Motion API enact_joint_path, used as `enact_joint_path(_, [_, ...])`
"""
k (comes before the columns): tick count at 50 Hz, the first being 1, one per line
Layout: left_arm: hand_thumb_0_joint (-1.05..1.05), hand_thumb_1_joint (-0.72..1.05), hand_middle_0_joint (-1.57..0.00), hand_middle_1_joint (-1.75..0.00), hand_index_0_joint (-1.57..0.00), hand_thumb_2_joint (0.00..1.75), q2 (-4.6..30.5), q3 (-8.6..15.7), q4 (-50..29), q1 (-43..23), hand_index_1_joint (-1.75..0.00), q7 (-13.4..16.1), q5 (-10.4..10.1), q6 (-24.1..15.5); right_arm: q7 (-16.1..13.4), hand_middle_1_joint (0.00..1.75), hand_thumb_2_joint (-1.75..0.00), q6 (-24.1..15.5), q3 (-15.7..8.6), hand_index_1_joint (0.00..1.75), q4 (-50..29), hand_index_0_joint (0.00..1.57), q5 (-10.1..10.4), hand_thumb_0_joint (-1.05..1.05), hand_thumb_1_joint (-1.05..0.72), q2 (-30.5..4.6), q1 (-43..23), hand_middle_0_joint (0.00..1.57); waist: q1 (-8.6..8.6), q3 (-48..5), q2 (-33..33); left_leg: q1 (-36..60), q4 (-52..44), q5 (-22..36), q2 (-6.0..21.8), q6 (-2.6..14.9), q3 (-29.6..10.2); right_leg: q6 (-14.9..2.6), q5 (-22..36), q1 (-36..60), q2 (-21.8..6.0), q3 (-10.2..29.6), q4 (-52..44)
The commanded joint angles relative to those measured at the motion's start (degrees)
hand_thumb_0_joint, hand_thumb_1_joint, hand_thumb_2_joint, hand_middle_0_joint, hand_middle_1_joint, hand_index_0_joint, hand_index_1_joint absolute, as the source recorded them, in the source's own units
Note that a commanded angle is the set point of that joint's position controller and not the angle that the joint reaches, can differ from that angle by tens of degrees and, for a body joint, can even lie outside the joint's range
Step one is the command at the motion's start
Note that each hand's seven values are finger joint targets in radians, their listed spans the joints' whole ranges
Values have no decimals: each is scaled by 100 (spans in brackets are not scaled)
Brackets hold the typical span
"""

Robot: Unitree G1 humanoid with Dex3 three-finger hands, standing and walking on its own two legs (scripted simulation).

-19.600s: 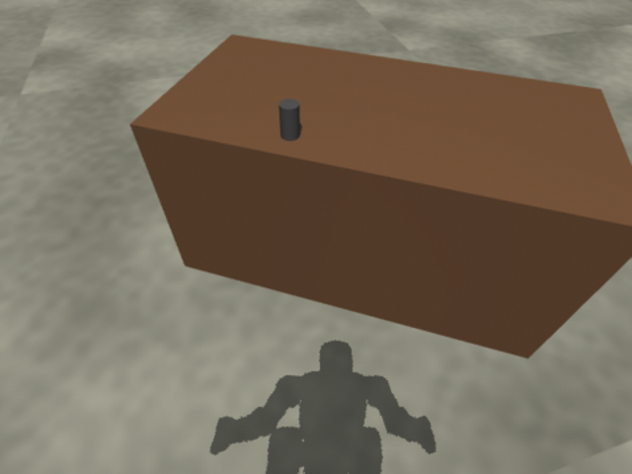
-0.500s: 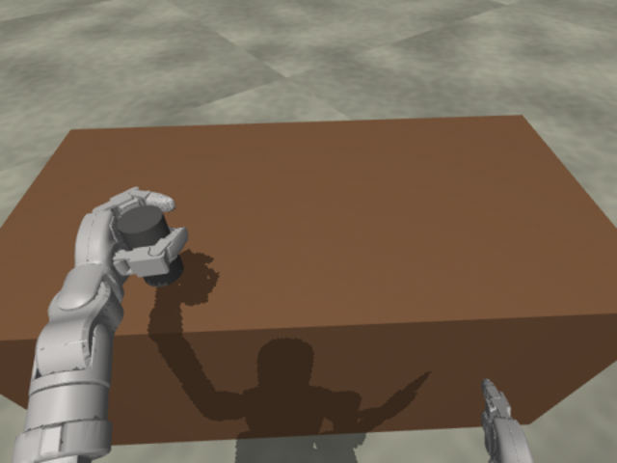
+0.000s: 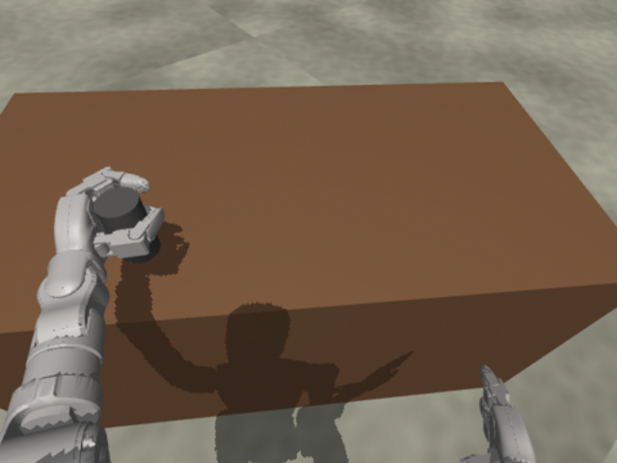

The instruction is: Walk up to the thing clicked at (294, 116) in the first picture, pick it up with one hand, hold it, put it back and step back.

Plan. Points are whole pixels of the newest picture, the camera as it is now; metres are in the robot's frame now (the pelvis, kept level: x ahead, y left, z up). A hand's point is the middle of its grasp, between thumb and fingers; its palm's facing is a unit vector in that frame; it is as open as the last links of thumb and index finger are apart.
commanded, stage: crouch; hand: left
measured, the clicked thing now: (129, 226) +0.41 +0.22 +0.08
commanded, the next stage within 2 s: lower in 0.24 s
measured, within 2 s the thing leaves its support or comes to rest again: rests again in 1.16 s
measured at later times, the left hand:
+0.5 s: hand (143, 225) +0.44 +0.21 +0.05, palm faces +0.14 -0.99 +0.00, open 6.9 cm
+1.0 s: hand (154, 247) +0.44 +0.21 -0.01, palm faces +0.15 -0.99 +0.00, open 6.9 cm
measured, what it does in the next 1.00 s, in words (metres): stands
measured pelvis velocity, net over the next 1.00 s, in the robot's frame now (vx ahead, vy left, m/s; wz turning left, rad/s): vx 0.00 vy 0.01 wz -0.01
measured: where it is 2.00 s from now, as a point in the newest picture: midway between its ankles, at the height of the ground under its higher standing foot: outside the picture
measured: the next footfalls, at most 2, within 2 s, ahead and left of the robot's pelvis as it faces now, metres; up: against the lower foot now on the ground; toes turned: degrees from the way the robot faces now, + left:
none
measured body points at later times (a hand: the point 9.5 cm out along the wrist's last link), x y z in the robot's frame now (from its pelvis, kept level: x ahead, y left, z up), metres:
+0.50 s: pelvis +0.00 +0.01 -0.02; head +0.07 +0.02 +0.43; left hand +0.42 +0.26 +0.05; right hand +0.15 -0.25 -0.06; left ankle +0.04 +0.14 -0.71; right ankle -0.01 -0.15 -0.71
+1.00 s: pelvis +0.00 +0.01 -0.04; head +0.10 +0.05 +0.40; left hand +0.43 +0.27 -0.01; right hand +0.16 -0.24 -0.06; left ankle +0.04 +0.14 -0.71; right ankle -0.01 -0.15 -0.71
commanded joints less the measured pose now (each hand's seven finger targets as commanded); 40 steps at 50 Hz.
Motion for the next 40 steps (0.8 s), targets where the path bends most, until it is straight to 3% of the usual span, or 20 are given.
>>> enact_joint_path(1, [0, 38, -130, -139, -131, 127, 1591, 413, -1375, -2800, -139, 12, -89, -728, -83, 5, -5, -229, -404, 5, -1304, 5, -36, 0, 55, -907, -308, 5, -120, -2331, 254, 1687, -215, 1474, -172, 269, 125, -181, 1803, 44, 169, -318, -438])
enact_joint_path(4, [0, 39, -130, -140, -132, 128, 1493, 263, -1245, -2937, -140, 15, -6, -831, -50, 5, -5, -156, -339, 5, -1190, 5, -62, 0, 55, -800, -5, 5, -152, -2184, 455, 1577, -199, 1278, -148, 240, 99, -225, 1584, -184, 188, -351, -363])
enact_joint_path(5, [0, 40, -131, -140, -132, 127, 1493, 291, -990, -2799, -140, 12, -11, -844, -59, 5, -5, -141, -466, 5, -1274, 5, -55, 0, 54, -922, -166, 5, -156, -2028, 323, 1449, -201, 1117, -147, 241, 91, -227, 1441, -265, 191, -354, -357])
enact_joint_path(8, [0, 40, -133, -142, -135, 128, 1542, 332, -1113, -2961, -142, -31, -46, -917, -26, 5, -5, -98, -324, 5, -1386, 5, -61, 0, 54, -768, 58, 5, -154, -2404, 412, 1471, -91, 1298, -146, 262, 98, -215, 1638, -177, 198, -350, -276])
enact_joint_path(10, [0, 40, -133, -141, -134, 128, 1272, 128, -921, -2972, -141, -74, -76, -945, 21, 5, -5, -60, -162, 5, -1343, 5, -42, 0, 54, -560, 27, 5, -123, -2238, 454, 1280, -45, 1221, -168, 261, 123, -224, 1566, -271, 195, -336, -243])
enact_joint_path(11, [0, 37, -134, -142, -135, 128, 1631, 449, -731, -2872, -143, -38, -72, -953, -21, 5, -5, -63, -435, 5, -1593, 5, -64, 0, 53, -927, -96, 5, -188, -2367, 261, 1296, 23, 1270, -149, 277, 108, -198, 1618, -277, 210, -337, -229])
enact_joint_path(13, [0, 36, -132, -141, -133, 128, 1443, 241, -791, -3038, -141, -32, -5, -1001, 29, 5, -5, -27, -244, 5, -1545, 5, -76, 0, 54, -680, -4, 5, -165, -2349, 470, 1209, 40, 1169, -160, 253, 130, -224, 1536, -340, 209, -326, -188])
enact_joint_path(14, [0, 36, -132, -141, -133, 128, 1785, 560, -489, -2811, -141, 18, 15, -993, -14, 5, -5, -15, -491, 5, -1762, 5, -92, 0, 54, -1038, -74, 5, -207, -2211, 234, 1104, 40, 1028, -136, 263, 98, -215, 1398, -411, 217, -344, -176])
enact_joint_path(15, [0, 40, -130, -139, -132, 127, 1564, 356, -554, -2838, -139, 12, 50, -1041, 16, 5, -5, 9, -286, 5, -1595, 5, -100, 0, 54, -752, 66, 5, -156, -2070, 306, 935, 40, 929, -157, 257, 104, -226, 1328, -445, 206, -340, -172])
enact_joint_path(17, [0, 42, -130, -140, -132, 128, 1818, 534, -805, -3103, -140, 41, 45, -1125, 3, 5, -5, 15, -478, 5, -1911, 5, -109, 0, 55, -1000, 27, 5, -169, -2440, 324, 1101, 63, 923, -142, 249, 89, -231, 1304, -386, 213, -340, -131])
enact_joint_path(21, [0, 46, -134, -142, -135, 127, 1364, 239, -392, -2913, -142, -47, 50, -1235, 48, 5, -6, 43, -221, 5, -1950, 5, -104, 0, 53, -686, 79, 5, -285, -2235, 212, 847, 220, 963, -137, 273, 92, -217, 1390, -576, 227, -336, 4])
enact_joint_path(22, [0, 44, -135, -143, -136, 128, 1498, 349, -573, -3020, -143, -66, 35, -1297, 53, 5, -6, 22, -262, 5, -2105, 5, -119, 0, 52, -767, 103, 5, -272, -2630, 271, 1008, 311, 1219, -112, 285, 66, -212, 1583, -529, 233, -339, 84])
enact_joint_path(24, [0, 45, -133, -142, -134, 128, 1452, 341, -172, -2808, -142, -98, 73, -1300, 89, 5, -6, 74, -91, 5, -2158, 5, -124, 0, 53, -627, 250, 5, -321, -2531, 220, 924, 406, 1300, -105, 298, 61, -208, 1630, -686, 239, -351, 150])
enact_joint_path(26, [0, 42, -131, -140, -132, 126, 1492, 366, -347, -2954, -140, -91, 57, -1418, 99, 5, -6, 93, -306, 5, -2159, 5, -170, 0, 53, -819, 336, 5, -326, -2624, 412, 911, 468, 1388, -103, 268, 48, -222, 1681, -718, 238, -355, 231])
enact_joint_path(28, [0, 45, -129, -137, -130, 125, 1567, 400, -362, -2989, -137, -65, 109, -1489, 146, 5, -5, 108, -283, 5, -2275, 5, -186, 0, 53, -801, 345, 5, -307, -2641, 591, 913, 523, 1282, -95, 245, 37, -250, 1512, -953, 248, -363, 303])
enact_joint_path(29, [0, 46, -129, -137, -130, 125, 1608, 455, -111, -2811, -137, -44, 120, -1509, 129, 5, -6, 125, -424, 5, -2290, 5, -206, 0, 53, -944, 440, 5, -393, -2480, 500, 818, 568, 1171, -89, 251, 29, -238, 1431, -1028, 246, -361, 304])
enact_joint_path(30, [0, 47, -128, -136, -129, 124, 1610, 469, -296, -2842, -136, -13, 128, -1571, 148, 5, -5, 137, -401, 5, -2335, 5, -212, 0, 53, -933, 427, 5, -319, -2433, 535, 721, 530, 1020, -91, 230, 8, -264, 1292, -1063, 253, -374, 344])
enact_joint_path(32, [0, 44, -129, -137, -129, 124, 1574, 436, -415, -3021, -137, 6, 136, -1675, 169, 5, -6, 124, -458, 5, -2547, 5, -235, 0, 53, -977, 451, 5, -402, -2684, 610, 840, 620, 1114, -60, 216, -35, -276, 1306, -1136, 258, -395, 432])
enact_joint_path(37, [0, 40, -129, -136, -129, 123, 1652, 403, -625, -3195, -137, 17, 178, -1905, 216, 5, -6, 167, -203, 5, -2986, 5, -248, 0, 51, -741, 388, 5, -373, -3095, 675, 751, 841, 1448, -82, 241, -38, -252, 1668, -886, 250, -378, 631])
enact_joint_path(40, [0, 41, -128, -136, -129, 124, 1436, 362, -218, -2961, -137, 5, 146, -1953, 233, 5, -6, 225, -248, 5, -2923, 5, -263, 0, 52, -773, 583, 5, -456, -2833, 578, 480, 938, 1268, -97, 275, -19, -234, 1585, -1084, 248, -348, 669])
